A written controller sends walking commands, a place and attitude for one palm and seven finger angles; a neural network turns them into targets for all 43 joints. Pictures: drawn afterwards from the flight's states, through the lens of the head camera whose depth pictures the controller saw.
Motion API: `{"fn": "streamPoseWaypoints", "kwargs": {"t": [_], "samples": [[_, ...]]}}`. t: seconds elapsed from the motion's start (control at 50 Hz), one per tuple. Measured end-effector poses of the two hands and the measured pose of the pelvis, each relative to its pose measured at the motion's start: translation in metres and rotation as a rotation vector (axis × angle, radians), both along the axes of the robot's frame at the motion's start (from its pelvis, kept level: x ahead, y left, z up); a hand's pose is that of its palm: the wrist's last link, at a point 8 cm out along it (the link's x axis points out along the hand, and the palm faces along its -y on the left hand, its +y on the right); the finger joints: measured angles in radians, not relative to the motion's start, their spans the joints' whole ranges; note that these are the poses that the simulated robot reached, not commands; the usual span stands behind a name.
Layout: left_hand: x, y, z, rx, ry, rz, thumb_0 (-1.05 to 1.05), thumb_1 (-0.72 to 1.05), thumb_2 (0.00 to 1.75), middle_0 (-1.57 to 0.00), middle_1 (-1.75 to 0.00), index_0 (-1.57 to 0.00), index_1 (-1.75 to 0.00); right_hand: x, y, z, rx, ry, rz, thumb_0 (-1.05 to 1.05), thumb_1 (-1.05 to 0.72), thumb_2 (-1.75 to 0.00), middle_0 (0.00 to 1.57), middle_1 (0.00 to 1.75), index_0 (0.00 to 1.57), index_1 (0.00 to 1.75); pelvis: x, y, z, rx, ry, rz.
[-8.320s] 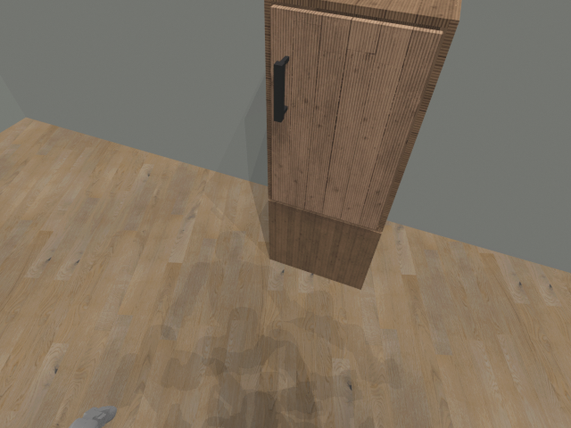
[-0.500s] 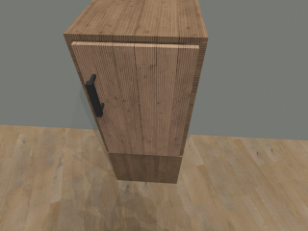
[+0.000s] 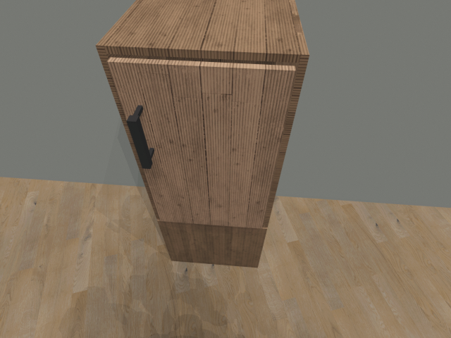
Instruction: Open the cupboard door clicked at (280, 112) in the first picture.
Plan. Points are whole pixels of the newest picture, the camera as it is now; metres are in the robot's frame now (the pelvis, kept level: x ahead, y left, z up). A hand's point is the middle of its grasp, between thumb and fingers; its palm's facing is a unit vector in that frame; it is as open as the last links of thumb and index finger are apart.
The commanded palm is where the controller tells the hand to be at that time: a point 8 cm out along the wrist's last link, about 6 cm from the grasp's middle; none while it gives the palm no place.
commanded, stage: raise the hand with hooked fingers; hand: left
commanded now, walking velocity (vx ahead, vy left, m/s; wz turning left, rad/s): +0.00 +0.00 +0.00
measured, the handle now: (143, 138) +0.51 +0.23 +0.05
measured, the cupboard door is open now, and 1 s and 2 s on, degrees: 0 0 0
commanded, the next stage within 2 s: none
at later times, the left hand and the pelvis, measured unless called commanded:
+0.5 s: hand out of the picture +0.12 +0.18 -0.05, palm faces +0.04 -1.00 +0.02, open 8.8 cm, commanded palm +0.12 +0.25 -0.03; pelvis -0.06 +0.01 -0.07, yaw +0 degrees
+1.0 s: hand (76, 292) +0.18 +0.26 +0.01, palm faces +0.08 -0.99 -0.09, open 11.9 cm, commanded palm +0.15 +0.30 +0.02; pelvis -0.07 +0.04 -0.05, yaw +0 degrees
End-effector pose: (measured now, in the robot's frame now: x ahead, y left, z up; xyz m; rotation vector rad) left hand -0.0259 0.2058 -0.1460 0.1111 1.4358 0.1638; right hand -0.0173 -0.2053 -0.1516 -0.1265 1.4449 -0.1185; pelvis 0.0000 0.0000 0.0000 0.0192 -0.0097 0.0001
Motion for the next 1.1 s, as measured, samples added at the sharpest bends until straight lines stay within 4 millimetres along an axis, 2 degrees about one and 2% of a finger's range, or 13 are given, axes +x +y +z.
{"fn": "streamPoseWaypoints", "kwargs": {"t": [0.08, 0.18, 0.24, 0.3, 0.4, 0.5, 0.58, 0.66, 0.72, 0.8, 0.88, 0.98, 1.1], "samples": [[0.017, 0.013, 0.015, 0.049, -0.114, 0.04, 0.04, 0.94, 0.9, -0.2, -0.3, -0.21, -0.3, 0.008, -0.009, 0.003, -0.031, -0.09, 0.002, 0.02, -0.93, -0.9, 0.2, 0.3, 0.21, 0.3, -0.003, 0.002, -0.002, -0.008, 0.005, -0.02], [0.109, 0.048, 0.096, 0.181, -0.685, 0.04, 0.06, 0.94, 0.88, -0.2, -0.33, -0.21, -0.33, 0.058, -0.033, 0.012, -0.092, -0.43, 0.01, 0.03, -0.93, -0.9, 0.2, 0.3, 0.21, 0.3, -0.013, 0.01, -0.007, -0.002, 0.024, 0.019], [0.167, 0.037, 0.142, 0.139, -1.04, -0.047, 0.05, 0.88, 0.86, -0.2, -0.36, -0.2, -0.35, 0.097, -0.043, 0.024, -0.123, -0.625, 0.049, 0.02, -0.93, -0.9, 0.2, 0.3, 0.2, 0.3, -0.025, 0.012, -0.015, -0.001, 0.066, 0.034], [0.199, 0.014, 0.159, -0.012, -1.322, -0.11, 0.03, 0.81, 0.84, -0.2, -0.39, -0.21, -0.39, 0.13, -0.049, 0.043, -0.147, -0.783, 0.088, 0.02, -0.92, -0.9, 0.2, 0.3, 0.2, 0.3, -0.037, 0.01, -0.028, 0.007, 0.124, 0.019], [0.179, -0.004, 0.13, -0.214, -1.434, -0.199, 0.01, 0.68, 0.79, -0.21, -0.46, -0.22, -0.46, 0.166, -0.049, 0.07, -0.169, -0.941, 0.17, 0.02, -0.91, -0.9, 0.2, 0.3, 0.2, 0.3, -0.052, 0.005, -0.051, 0.015, 0.165, -0.003], [0.125, 0.028, 0.096, -0.11, -1.279, -0.108, 0.01, 0.55, 0.75, -0.23, -0.54, -0.24, -0.53, 0.182, -0.033, 0.072, -0.153, -0.987, 0.215, 0.01, -0.91, -0.9, 0.2, 0.3, 0.2, 0.3, -0.061, 0.006, -0.065, -0.004, 0.165, 0.009], [0.109, 0.058, 0.112, 0.033, -1.371, -0.068, 0.01, 0.45, 0.71, -0.23, -0.6, -0.24, -0.59, 0.178, -0.009, 0.052, -0.109, -0.959, 0.253, 0.01, -0.91, -0.9, 0.2, 0.3, 0.2, 0.3, -0.07, 0.009, -0.074, -0.036, 0.172, 0.031], [0.131, 0.059, 0.141, 0.008, -1.539, -0.176, 0.01, 0.35, 0.67, -0.23, -0.65, -0.24, -0.65, 0.156, 0.016, 0.023, -0.049, -0.887, 0.269, 0.01, -0.91, -0.9, 0.2, 0.3, 0.2, 0.3, -0.079, 0.014, -0.079, -0.063, 0.173, 0.047], [0.159, 0.05, 0.146, -0.094, -1.521, -0.295, 0.01, 0.28, 0.64, -0.23, -0.7, -0.24, -0.7, 0.13, 0.028, 0.009, -0.015, -0.819, 0.235, 0.01, -0.91, -0.9, 0.2, 0.3, 0.21, 0.3, -0.083, 0.018, -0.077, -0.068, 0.173, 0.043], [0.184, 0.051, 0.138, -0.184, -1.352, -0.292, 0.01, 0.19, 0.6, -0.25, -0.76, -0.25, -0.76, 0.096, 0.03, 0.007, -0.016, -0.738, 0.143, 0.02, -0.9, -0.9, 0.21, 0.3, 0.21, 0.3, -0.081, 0.024, -0.065, -0.055, 0.168, 0.022], [0.186, 0.072, 0.144, -0.12, -1.312, -0.166, 0.01, 0.1, 0.56, -0.26, -0.82, -0.26, -0.82, 0.074, 0.019, 0.016, -0.063, -0.697, 0.086, 0.02, -0.9, -0.9, 0.21, 0.3, 0.21, 0.3, -0.073, 0.031, -0.053, -0.046, 0.16, 0.002], [0.183, 0.101, 0.163, 0.017, -1.405, -0.148, 0.0, -0.02, 0.51, -0.26, -0.89, -0.27, -0.89, 0.072, 0.002, 0.023, -0.125, -0.674, 0.124, 0.02, -0.9, -0.9, 0.21, 0.3, 0.21, 0.3, -0.067, 0.037, -0.05, -0.049, 0.158, 0.007], [0.193, 0.11, 0.164, -0.047, -1.409, -0.214, 0.0, -0.16, 0.45, -0.27, -0.98, -0.28, -0.98, 0.094, -0.006, 0.035, -0.171, -0.716, 0.158, 0.02, -0.91, -0.9, 0.2, 0.3, 0.21, 0.3, -0.063, 0.044, -0.048, -0.06, 0.152, 0.018]]}}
